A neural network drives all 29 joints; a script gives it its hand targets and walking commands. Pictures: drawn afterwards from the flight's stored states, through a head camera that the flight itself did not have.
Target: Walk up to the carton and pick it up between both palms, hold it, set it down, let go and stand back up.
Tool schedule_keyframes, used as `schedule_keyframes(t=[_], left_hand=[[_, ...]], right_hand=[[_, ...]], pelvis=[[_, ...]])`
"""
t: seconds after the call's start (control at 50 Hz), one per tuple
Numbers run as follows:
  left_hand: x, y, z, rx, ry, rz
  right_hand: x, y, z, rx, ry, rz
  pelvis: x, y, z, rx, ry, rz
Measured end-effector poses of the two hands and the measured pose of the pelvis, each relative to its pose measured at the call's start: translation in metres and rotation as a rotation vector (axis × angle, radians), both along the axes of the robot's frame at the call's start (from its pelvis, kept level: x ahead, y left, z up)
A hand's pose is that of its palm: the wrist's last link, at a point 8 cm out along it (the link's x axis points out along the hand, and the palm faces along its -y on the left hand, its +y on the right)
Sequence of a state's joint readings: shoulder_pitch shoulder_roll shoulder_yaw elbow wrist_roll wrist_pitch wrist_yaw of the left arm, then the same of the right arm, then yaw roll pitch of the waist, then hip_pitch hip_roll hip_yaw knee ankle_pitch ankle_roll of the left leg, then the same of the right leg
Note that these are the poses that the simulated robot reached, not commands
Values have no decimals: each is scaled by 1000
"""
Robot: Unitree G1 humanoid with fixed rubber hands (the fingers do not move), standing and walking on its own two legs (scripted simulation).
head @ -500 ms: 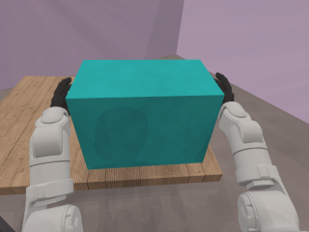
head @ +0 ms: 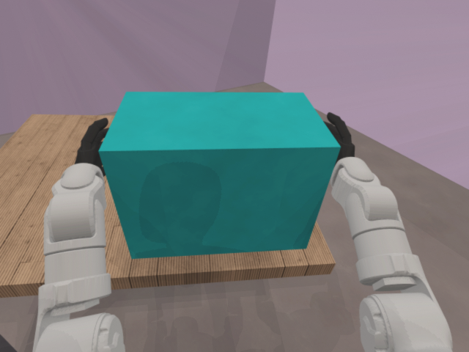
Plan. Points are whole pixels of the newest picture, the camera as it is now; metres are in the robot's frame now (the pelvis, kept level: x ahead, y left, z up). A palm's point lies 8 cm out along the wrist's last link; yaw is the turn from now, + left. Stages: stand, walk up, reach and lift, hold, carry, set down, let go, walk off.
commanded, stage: hold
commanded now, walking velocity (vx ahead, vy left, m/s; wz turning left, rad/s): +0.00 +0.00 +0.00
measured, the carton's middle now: (219, 173) +0.37 +0.01 +0.17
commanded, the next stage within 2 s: set down in 1.44 s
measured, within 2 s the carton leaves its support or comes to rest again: neither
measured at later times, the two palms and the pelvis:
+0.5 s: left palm (87, 167) +0.34 +0.21 +0.20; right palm (337, 157) +0.36 -0.19 +0.22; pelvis +0.00 +0.00 +0.00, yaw +0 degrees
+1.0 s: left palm (88, 165) +0.34 +0.21 +0.20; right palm (337, 155) +0.36 -0.19 +0.22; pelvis +0.00 +0.00 +0.00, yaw +0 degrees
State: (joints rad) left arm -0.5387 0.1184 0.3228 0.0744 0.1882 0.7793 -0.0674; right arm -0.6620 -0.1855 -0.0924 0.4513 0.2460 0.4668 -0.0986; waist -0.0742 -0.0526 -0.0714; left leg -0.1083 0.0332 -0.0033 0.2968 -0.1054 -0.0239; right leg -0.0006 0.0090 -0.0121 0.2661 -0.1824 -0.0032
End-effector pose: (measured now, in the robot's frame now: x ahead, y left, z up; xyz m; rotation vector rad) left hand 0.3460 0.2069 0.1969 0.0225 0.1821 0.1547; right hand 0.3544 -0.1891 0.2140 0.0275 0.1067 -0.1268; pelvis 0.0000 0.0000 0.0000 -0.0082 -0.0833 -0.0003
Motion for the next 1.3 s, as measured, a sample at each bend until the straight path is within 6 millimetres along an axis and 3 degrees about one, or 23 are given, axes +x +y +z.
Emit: schedule_keyframes(t=[0.34, 1.3], left_hand=[[1, 4, 3, -4, -6, 5], [-4, 3, 4, 14, 3, 15]], right_hand=[[3, 4, 7, -15, -6, 7], [4, 3, 2, 11, 4, 16]], pelvis=[[-3, -1, 0, 0, 3, 4], [-2, 2, 1, 0, 10, 2]])
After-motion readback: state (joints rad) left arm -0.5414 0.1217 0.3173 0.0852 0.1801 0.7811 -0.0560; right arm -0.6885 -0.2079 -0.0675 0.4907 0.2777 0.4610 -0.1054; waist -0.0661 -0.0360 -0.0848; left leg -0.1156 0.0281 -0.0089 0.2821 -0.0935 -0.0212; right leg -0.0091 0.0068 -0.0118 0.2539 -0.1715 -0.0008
